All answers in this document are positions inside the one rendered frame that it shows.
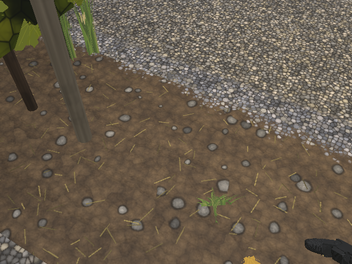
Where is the right robot hand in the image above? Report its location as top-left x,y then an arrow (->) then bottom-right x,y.
305,238 -> 352,264

